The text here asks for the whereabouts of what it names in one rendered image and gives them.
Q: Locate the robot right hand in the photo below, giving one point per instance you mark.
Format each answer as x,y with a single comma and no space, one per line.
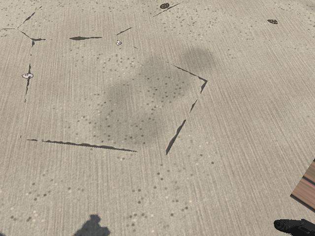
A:
295,227

